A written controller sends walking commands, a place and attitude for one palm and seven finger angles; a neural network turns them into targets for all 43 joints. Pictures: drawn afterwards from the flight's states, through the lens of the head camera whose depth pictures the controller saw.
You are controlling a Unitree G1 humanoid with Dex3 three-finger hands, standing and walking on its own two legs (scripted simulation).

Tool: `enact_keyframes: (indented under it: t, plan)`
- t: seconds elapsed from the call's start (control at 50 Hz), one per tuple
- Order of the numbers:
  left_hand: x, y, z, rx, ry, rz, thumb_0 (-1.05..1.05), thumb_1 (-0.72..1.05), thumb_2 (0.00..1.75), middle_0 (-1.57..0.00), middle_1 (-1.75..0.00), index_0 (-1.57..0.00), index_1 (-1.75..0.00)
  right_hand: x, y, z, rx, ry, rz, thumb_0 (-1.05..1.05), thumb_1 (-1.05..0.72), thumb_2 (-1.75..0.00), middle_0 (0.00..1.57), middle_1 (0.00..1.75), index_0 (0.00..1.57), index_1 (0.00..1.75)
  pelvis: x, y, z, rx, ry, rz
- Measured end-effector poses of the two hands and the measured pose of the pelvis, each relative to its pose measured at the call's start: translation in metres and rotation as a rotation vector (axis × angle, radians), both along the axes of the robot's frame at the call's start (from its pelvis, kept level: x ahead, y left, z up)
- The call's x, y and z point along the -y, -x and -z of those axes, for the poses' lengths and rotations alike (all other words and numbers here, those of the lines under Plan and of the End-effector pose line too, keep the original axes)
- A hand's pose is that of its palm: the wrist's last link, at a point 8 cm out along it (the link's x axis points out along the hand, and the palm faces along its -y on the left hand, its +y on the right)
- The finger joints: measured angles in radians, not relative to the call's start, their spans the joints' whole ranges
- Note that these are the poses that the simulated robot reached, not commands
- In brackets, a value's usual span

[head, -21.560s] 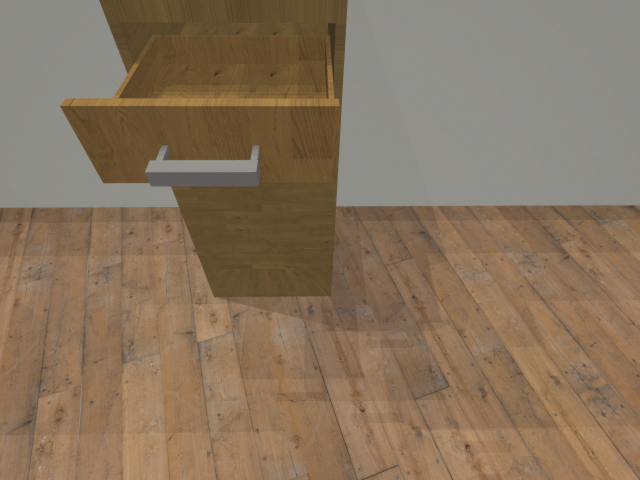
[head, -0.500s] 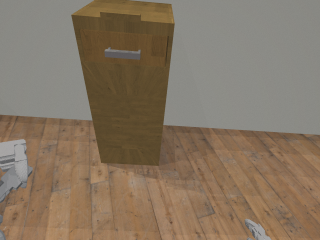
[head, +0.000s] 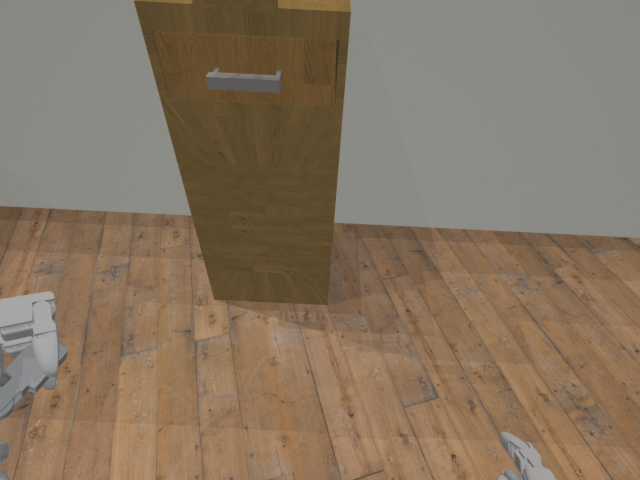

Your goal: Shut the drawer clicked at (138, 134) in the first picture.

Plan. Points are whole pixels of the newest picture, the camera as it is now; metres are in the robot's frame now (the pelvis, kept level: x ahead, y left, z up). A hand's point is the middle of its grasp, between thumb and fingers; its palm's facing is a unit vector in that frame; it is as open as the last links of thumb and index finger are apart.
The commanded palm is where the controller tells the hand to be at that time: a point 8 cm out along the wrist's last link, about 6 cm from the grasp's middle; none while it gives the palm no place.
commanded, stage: stop stepping back and stand still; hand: left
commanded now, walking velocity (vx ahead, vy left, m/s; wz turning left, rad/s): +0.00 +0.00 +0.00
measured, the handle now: (246, 77) +0.87 +0.21 +0.12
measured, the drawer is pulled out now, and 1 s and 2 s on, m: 0.00 0.00 0.00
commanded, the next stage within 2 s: let the arm hang, fingers relaxed in 0.18 s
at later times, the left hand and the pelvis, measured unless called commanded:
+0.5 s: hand out of the picture +0.13 +0.22 -0.11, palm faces -0.01 -0.95 -0.32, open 3.0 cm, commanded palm none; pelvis -0.01 +0.01 +0.00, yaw +1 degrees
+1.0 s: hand out of the picture -0.05 +0.22 -0.16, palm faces +0.03 -0.96 -0.27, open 6.6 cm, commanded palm none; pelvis -0.02 +0.01 +0.01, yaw +1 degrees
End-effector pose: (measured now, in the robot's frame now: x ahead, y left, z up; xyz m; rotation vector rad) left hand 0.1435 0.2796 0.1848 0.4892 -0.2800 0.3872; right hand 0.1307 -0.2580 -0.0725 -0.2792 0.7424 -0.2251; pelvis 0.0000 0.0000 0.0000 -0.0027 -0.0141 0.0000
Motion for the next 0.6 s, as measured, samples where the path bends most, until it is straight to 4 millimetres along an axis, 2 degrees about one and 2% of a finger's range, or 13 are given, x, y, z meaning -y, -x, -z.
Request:
enact_keyframes:
  t: [0.06,0.16,0.28,0.3,0.34,0.38,0.44,0.48,0.54,0.56,0.6]
  plan:
    - [0.002,-0.009,0.005,-0.034,0.005,0.020,0.01,0.89,0.89,-1.41,-1.60,-1.41,-1.60,-0.006,-0.013,-0.006,0.033,-0.014,-0.008,0.02,-0.91,-0.90,0.20,0.30,0.20,0.30,-0.001,-0.003,-0.002,0.002,-0.010,0.013]
    - [0.008,-0.019,-0.002,-0.056,-0.039,0.060,0.01,0.89,0.89,-1.41,-1.60,-1.41,-1.60,-0.023,-0.031,-0.012,0.070,-0.066,-0.047,0.02,-0.91,-0.90,0.20,0.30,0.20,0.30,0.001,-0.006,-0.006,-0.009,-0.002,0.014]
    - [0.009,-0.020,-0.007,-0.080,-0.052,0.075,0.01,0.89,0.89,-1.41,-1.60,-1.41,-1.60,-0.037,-0.041,-0.010,0.066,-0.110,-0.069,0.01,-0.90,-0.90,0.20,0.30,0.21,0.30,-0.001,-0.008,-0.008,-0.017,0.004,0.017]
    - [0.007,-0.022,0.001,-0.110,-0.062,0.083,0.01,0.89,0.89,-1.41,-1.60,-1.41,-1.60,-0.038,-0.042,-0.006,0.065,-0.121,-0.087,0.01,-0.90,-0.90,0.20,0.30,0.21,0.30,-0.002,-0.008,-0.007,-0.023,0.004,0.010]
    - [-0.002,-0.033,0.045,-0.289,-0.024,0.072,0.00,0.89,0.89,-1.40,-1.59,-1.40,-1.60,-0.036,-0.042,0.009,0.018,-0.141,-0.124,0.01,-0.90,-0.90,0.20,0.30,0.21,0.30,-0.006,-0.005,-0.003,-0.033,0.001,-0.002]
    - [-0.011,-0.035,0.107,-0.536,0.072,0.021,0.00,0.89,0.89,-1.38,-1.57,-1.38,-1.58,-0.032,-0.037,0.026,-0.044,-0.150,-0.124,0.01,-0.90,-0.90,0.20,0.30,0.21,0.30,-0.010,-0.001,0.000,-0.036,-0.001,-0.005]
    - [-0.007,-0.012,0.198,-0.893,0.224,-0.042,0.00,0.90,0.89,-1.32,-1.52,-1.32,-1.52,-0.025,-0.019,0.042,-0.132,-0.149,-0.096,0.01,-0.90,-0.90,0.20,0.30,0.21,0.30,-0.012,0.003,0.003,-0.028,-0.005,-0.008]
    - [0.006,0.015,0.244,-1.079,0.311,-0.049,0.00,0.90,0.89,-1.27,-1.46,-1.26,-1.47,-0.021,0.001,0.046,-0.199,-0.135,-0.075,0.01,-0.91,-0.90,0.20,0.30,0.21,0.30,-0.011,0.005,0.004,-0.017,-0.008,-0.013]
    - [0.031,0.061,0.295,-1.295,0.435,-0.045,0.01,0.91,0.89,-1.17,-1.37,-1.17,-1.37,-0.016,0.038,0.047,-0.322,-0.101,-0.044,0.01,-0.91,-0.90,0.20,0.30,0.20,0.30,-0.009,0.009,0.003,-0.002,-0.008,-0.020]
    - [0.036,0.076,0.305,-1.350,0.458,-0.058,0.01,0.91,0.89,-1.14,-1.34,-1.13,-1.33,-0.015,0.051,0.047,-0.367,-0.090,-0.035,0.01,-0.91,-0.90,0.20,0.30,0.20,0.30,-0.009,0.010,0.002,0.001,-0.005,-0.022]
    - [0.034,0.104,0.317,-1.432,0.490,-0.111,0.01,0.90,0.89,-1.06,-1.29,-1.06,-1.26,-0.014,0.076,0.047,-0.455,-0.076,-0.021,0.01,-0.91,-0.90,0.20,0.30,0.20,0.30,-0.007,0.013,0.000,0.004,0.004,-0.028]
